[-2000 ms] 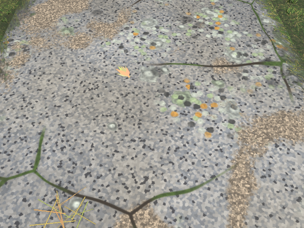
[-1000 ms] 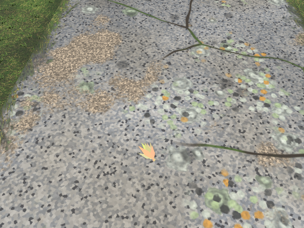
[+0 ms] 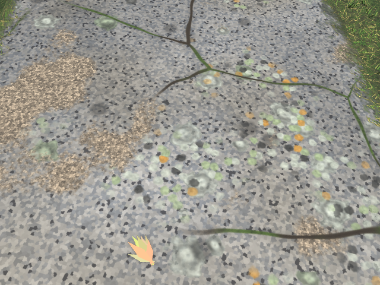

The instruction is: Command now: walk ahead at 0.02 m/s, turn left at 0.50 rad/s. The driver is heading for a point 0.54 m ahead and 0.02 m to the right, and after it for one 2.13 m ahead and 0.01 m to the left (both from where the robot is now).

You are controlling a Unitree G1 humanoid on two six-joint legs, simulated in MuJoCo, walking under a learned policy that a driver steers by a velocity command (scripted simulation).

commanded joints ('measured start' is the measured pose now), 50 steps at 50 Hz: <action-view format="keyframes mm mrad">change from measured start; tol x16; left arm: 1 -29 81 25 -68 -3 -12 9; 50 -99 57 -24 -108 -31 -64 -99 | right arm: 1 -25 -164 -42 -74 19 -11 -19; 50 152 -179 -57 81 23 -81 -11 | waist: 1 17 133 -162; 16 32 184 -130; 19 -26 -207 -137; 32 17 -119 -49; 35 -89 254 9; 50 -18 143 57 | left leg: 1 252 241 -268 -124 719 186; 15 135 174 -376 -62 440 147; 20 -109 -32 -148 373 -375 -85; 23 -146 -7 -157 480 -283 -132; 31 136 -35 71 -111 -47 -64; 36 325 386 -510 -388 -371 217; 50 270 302 107 -321 390 75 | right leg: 1 -160 -18 72 108 56 31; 14 122 4 52 -382 173 29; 16 253 -2 40 -622 379 -6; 19 340 -386 441 -672 791 -297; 25 318 -224 227 -665 657 -236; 32 155 -170 265 -722 -45 -188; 35 -200 14 -11 -261 4 -65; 38 -402 -64 129 4 45 -99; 45 -175 -93 -1 -234 375 -35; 50 -30 -48 -72 -342 325 -110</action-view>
